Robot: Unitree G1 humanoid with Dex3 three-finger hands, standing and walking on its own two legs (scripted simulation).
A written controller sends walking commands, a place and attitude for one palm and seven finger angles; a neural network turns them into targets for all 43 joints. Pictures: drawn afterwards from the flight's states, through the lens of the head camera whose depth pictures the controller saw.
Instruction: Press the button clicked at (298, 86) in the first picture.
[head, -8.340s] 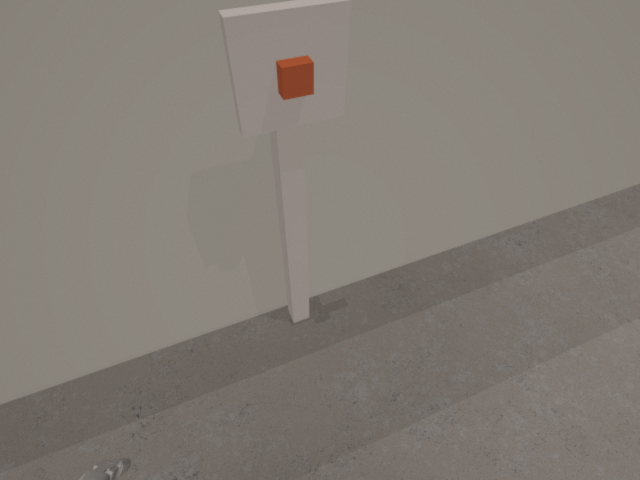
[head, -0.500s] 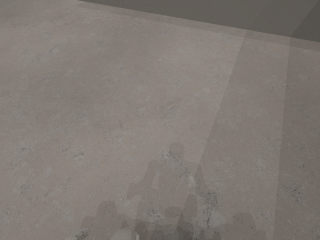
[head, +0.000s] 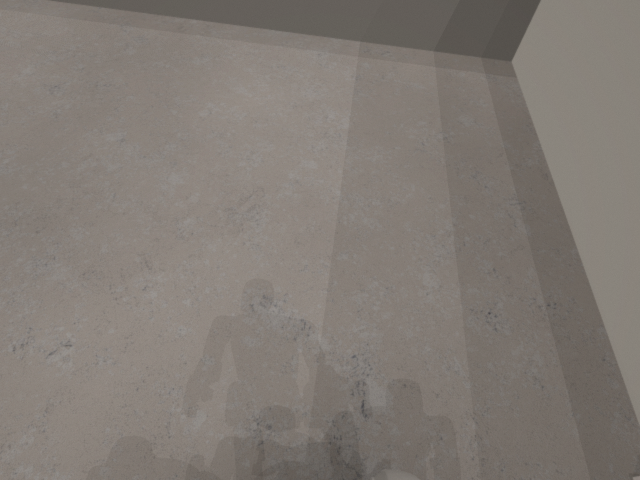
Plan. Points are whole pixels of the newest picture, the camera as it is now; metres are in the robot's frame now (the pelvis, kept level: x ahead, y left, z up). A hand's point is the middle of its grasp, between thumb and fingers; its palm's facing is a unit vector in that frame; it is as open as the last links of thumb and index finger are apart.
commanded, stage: turn to face it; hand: left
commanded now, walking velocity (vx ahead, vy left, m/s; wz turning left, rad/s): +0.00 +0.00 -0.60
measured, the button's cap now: out of the picture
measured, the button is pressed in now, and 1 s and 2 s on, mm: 0 0 0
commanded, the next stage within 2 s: none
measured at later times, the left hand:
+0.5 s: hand out of the picture +0.14 +0.11 -0.15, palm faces -0.26 -0.93 -0.25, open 7.4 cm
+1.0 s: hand (247, 452) +0.18 +0.11 -0.17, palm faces -0.54 -0.82 -0.20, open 7.4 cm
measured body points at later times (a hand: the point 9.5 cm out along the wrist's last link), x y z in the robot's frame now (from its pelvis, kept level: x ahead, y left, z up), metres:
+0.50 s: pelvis -0.01 -0.05 +0.00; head +0.02 -0.07 +0.45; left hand +0.15 +0.16 -0.14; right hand -0.01 -0.32 -0.15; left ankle +0.04 +0.10 -0.69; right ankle -0.03 -0.14 -0.74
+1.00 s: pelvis -0.01 -0.01 +0.00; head +0.03 -0.02 +0.45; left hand +0.20 +0.15 -0.15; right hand -0.11 -0.25 -0.14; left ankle +0.05 +0.08 -0.74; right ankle -0.12 -0.12 -0.69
